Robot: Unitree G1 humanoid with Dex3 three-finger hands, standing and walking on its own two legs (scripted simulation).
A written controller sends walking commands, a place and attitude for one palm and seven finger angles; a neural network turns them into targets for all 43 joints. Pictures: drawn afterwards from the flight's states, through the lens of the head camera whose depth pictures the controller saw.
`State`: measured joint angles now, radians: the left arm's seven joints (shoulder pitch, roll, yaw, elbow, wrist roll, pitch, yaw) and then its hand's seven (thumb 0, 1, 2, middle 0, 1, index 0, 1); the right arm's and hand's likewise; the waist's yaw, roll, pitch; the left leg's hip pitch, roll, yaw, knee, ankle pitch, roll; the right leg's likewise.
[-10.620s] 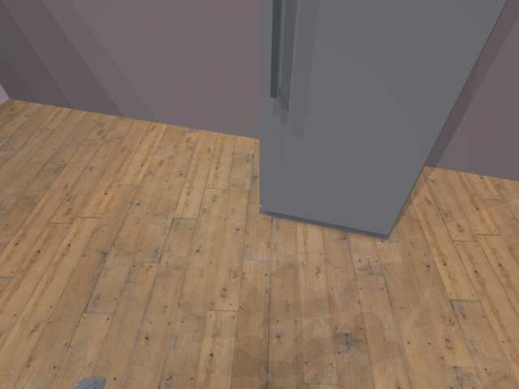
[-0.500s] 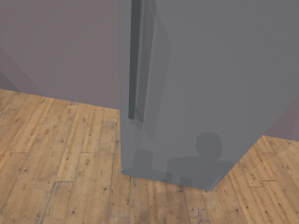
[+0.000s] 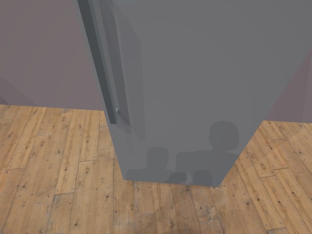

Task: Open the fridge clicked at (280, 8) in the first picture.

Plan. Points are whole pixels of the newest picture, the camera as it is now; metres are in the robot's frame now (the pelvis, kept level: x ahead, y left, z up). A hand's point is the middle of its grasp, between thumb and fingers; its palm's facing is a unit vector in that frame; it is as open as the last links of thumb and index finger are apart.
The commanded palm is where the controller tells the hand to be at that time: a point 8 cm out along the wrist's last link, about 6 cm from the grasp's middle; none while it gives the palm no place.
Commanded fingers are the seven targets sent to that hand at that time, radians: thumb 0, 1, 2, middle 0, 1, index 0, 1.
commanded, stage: come to a stop and stand still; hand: left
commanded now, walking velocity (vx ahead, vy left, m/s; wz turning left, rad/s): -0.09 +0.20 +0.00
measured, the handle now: (102, 61) +0.51 +0.16 +0.19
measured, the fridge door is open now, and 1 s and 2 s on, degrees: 0 0 0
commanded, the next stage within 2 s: look again from close up in 0.16 s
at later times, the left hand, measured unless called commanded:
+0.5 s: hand out of the picture -0.03 +0.24 -0.18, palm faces +0.04 -0.97 -0.22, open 7.4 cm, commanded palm none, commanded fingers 0.00 0.90 0.90 -0.20 -0.30 -0.20 -0.30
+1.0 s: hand out of the picture -0.12 +0.22 -0.18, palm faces +0.06 -0.98 -0.18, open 7.4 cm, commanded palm none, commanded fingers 0.00 0.90 0.90 -0.20 -0.30 -0.20 -0.30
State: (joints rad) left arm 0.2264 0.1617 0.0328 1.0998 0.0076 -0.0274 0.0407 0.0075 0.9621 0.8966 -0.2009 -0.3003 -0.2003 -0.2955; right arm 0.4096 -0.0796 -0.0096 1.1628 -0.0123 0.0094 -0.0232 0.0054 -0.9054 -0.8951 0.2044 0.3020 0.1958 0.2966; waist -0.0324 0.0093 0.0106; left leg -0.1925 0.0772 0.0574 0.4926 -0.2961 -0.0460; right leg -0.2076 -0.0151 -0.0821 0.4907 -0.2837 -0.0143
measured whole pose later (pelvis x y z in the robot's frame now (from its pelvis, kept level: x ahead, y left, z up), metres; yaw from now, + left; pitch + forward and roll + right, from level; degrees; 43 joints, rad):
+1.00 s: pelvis -0.08 +0.05 +0.00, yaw +2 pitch -3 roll +0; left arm 0.39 0.15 -0.01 1.06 0.02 0.00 0.02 0.00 0.91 0.90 -0.20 -0.30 -0.20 -0.30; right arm 0.34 -0.18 -0.02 1.03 -0.01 0.02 0.00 0.01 -0.91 -0.90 0.20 0.30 0.20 0.30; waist 0.00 0.01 0.00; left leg -0.28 -0.02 0.07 0.49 -0.18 0.05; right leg -0.29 -0.03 0.07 0.51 -0.21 0.03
